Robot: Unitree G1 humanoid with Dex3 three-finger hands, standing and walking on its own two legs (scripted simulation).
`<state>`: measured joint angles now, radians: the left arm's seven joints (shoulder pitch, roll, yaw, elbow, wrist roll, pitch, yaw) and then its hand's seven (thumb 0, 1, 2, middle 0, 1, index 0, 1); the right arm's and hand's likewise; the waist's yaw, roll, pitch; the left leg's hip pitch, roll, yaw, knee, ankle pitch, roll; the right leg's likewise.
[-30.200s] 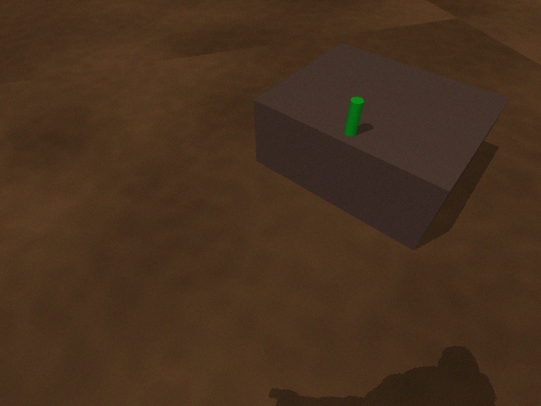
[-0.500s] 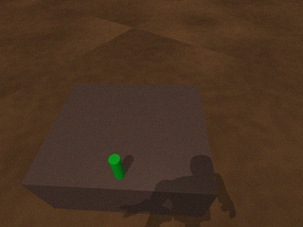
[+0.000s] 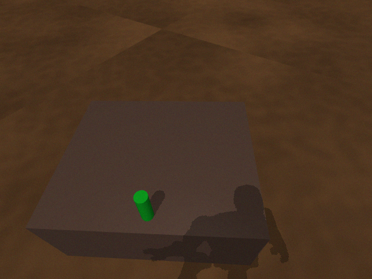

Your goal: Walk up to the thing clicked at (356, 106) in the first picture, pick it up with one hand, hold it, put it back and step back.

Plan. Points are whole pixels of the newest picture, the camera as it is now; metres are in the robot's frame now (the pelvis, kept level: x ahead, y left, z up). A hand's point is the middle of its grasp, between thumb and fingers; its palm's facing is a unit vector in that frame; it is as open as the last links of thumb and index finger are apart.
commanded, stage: stand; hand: left
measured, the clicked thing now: (144, 206) +0.43 +0.18 -0.31
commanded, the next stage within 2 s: none
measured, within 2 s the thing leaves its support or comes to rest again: neither
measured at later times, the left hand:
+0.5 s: hand out of the picture +0.08 +0.25 -0.15, palm faces -0.01 -0.94 -0.35, open 10.5 cm
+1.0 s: hand out of the picture +0.07 +0.25 -0.15, palm faces -0.02 -0.94 -0.35, open 7.4 cm
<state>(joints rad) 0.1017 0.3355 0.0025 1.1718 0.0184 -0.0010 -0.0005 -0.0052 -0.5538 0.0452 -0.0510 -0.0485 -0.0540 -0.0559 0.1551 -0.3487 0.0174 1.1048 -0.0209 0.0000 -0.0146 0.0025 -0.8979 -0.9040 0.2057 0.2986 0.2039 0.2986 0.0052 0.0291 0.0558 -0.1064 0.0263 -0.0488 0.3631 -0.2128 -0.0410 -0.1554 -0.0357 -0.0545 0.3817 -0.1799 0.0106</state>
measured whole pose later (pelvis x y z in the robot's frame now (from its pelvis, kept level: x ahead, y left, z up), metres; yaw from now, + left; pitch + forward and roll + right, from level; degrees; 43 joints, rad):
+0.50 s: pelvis +0.01 +0.00 +0.00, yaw +0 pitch -3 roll +0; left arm 0.08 0.33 0.01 1.17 0.02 -0.01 0.00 0.00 0.37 0.76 -0.19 -0.28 -0.20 -0.29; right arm 0.12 -0.36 0.01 1.11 -0.02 0.00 -0.01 0.00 -0.90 -0.90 0.21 0.30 0.20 0.30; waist 0.00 0.03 0.05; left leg -0.08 0.04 -0.05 0.34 -0.21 -0.05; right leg -0.13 -0.02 -0.06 0.35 -0.18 0.00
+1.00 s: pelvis +0.01 +0.00 +0.00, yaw -1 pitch -2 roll +0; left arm 0.10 0.34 0.01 1.16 0.01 -0.01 -0.01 0.00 0.90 0.90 -0.20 -0.30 -0.20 -0.30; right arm 0.14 -0.35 0.01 1.12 -0.02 0.00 0.00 0.00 -0.90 -0.90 0.21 0.30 0.20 0.30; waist 0.00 0.02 0.06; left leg -0.09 0.04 -0.04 0.33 -0.21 -0.05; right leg -0.14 -0.02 -0.05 0.35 -0.17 0.01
